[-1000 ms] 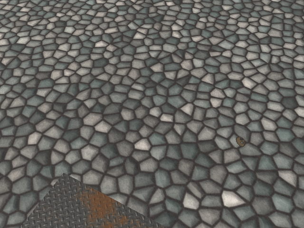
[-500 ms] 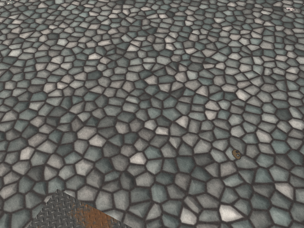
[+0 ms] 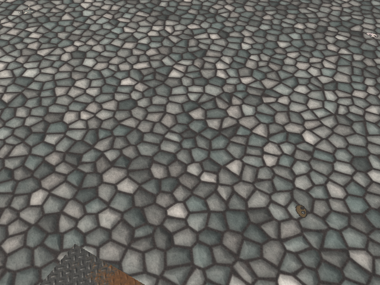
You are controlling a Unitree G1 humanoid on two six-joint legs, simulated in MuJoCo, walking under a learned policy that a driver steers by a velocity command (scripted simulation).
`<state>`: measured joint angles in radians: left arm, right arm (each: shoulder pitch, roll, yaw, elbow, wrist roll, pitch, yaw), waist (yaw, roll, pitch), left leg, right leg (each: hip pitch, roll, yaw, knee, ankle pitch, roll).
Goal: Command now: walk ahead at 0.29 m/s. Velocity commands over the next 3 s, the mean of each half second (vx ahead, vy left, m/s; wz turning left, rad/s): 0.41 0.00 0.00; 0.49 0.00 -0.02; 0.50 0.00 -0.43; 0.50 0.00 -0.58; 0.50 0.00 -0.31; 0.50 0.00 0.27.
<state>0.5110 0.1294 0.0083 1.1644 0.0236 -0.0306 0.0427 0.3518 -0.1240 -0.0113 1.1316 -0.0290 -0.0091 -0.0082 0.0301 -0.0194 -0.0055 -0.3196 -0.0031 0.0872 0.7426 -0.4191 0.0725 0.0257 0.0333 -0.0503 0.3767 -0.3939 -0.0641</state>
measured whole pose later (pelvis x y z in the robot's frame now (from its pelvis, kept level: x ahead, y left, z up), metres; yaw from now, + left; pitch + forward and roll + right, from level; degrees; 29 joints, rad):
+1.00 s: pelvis +0.49 +0.03 +0.01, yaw -1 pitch +0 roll -1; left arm 0.44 0.16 0.05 1.08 0.01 -0.10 0.00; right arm 0.16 -0.20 -0.05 0.93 -0.04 -0.04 0.02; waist 0.03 0.03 0.04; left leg -0.61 0.12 0.01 0.96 -0.14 0.04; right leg -0.06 0.09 -0.09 0.24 -0.18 -0.11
